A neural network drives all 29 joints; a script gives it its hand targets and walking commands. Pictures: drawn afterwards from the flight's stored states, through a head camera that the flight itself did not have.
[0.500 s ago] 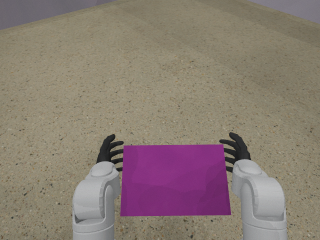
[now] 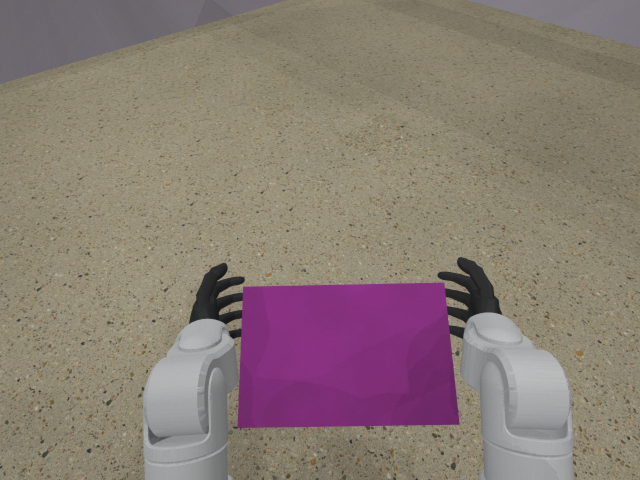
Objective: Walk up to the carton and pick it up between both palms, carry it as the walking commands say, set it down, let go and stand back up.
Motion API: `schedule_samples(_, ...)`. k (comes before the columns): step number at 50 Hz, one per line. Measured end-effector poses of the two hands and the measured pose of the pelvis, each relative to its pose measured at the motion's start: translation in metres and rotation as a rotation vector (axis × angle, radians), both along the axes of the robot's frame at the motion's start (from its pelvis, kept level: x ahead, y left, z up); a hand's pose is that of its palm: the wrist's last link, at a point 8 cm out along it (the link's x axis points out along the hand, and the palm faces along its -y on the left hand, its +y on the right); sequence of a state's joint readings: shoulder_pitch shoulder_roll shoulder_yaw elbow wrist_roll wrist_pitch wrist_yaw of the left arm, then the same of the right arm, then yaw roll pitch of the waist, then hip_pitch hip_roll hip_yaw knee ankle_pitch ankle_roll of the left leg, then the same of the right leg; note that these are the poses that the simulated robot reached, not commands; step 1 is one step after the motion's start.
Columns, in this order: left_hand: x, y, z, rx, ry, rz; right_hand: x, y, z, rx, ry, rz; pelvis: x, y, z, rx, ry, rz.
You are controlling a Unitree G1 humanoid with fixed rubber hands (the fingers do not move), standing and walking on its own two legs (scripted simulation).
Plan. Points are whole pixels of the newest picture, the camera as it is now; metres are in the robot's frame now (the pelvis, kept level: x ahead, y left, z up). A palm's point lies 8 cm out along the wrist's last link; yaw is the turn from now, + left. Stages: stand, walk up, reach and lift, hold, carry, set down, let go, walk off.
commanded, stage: carry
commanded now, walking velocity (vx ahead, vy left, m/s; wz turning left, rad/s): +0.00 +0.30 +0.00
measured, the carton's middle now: (342, 352) +0.29 +0.00 +0.00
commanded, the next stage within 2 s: none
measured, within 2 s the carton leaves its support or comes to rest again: neither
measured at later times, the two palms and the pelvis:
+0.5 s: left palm (24, 349) +0.23 +0.32 +0.12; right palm (321, 364) +0.22 +0.03 +0.11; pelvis -0.04 +0.19 +0.01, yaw -1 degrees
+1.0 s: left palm out of the picture +0.19 +0.47 +0.12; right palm (160, 413) +0.17 +0.17 +0.11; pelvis -0.08 +0.33 +0.01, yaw -1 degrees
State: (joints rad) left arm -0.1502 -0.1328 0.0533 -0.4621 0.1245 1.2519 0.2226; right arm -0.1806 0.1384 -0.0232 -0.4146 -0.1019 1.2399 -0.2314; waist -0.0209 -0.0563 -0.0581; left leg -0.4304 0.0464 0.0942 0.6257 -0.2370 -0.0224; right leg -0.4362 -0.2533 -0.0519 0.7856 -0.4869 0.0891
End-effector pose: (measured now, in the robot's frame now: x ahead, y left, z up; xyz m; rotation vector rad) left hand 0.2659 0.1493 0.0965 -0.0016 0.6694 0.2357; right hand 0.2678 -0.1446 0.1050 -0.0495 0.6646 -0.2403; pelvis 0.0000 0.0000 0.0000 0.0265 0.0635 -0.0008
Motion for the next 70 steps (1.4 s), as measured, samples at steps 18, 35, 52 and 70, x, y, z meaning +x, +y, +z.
schedule_samples(18,-0.032,0.110,0.015,0.052,0.027,-0.053,-0.048,0.110,-0.007,0.062,0.030,-0.038,-0.031,0.125,0.012,0.001,-0.006,-0.020)
schedule_samples(35,-0.058,0.283,-0.009,-0.030,0.057,0.035,-0.048,0.283,-0.006,-0.023,0.072,0.039,-0.053,0.272,0.009,-0.044,-0.008,-0.002)
schedule_samples(52,-0.074,0.319,0.028,0.033,-0.013,-0.069,-0.099,0.320,0.011,0.029,0.009,-0.059,-0.077,0.336,0.014,-0.041,-0.028,-0.024)
schedule_samples(70,-0.094,0.342,0.025,0.017,0.003,-0.026,-0.105,0.342,0.013,0.012,0.027,-0.017,-0.090,0.347,0.017,-0.042,-0.034,-0.026)
